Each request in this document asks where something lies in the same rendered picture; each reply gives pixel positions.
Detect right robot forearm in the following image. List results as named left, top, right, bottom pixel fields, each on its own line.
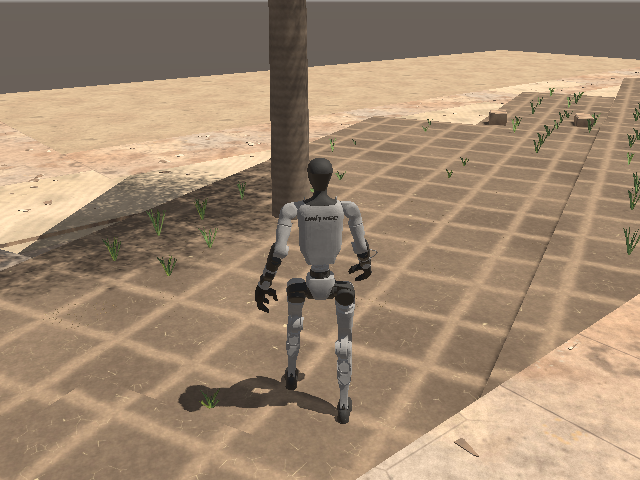
left=357, top=239, right=371, bottom=269

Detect robot left foot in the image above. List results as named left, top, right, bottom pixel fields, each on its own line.
left=284, top=367, right=298, bottom=390

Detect left robot upper arm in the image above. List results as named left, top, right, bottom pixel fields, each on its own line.
left=273, top=201, right=300, bottom=259

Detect right robot upper arm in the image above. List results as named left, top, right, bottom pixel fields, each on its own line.
left=340, top=201, right=368, bottom=254

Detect left robot shin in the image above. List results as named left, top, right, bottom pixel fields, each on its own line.
left=286, top=315, right=300, bottom=377

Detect left robot forearm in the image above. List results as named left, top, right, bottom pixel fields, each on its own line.
left=258, top=243, right=282, bottom=290

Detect robot right hand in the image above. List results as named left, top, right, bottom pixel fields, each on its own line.
left=348, top=263, right=372, bottom=281

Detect robot left hand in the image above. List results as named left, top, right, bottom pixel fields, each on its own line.
left=255, top=285, right=278, bottom=313

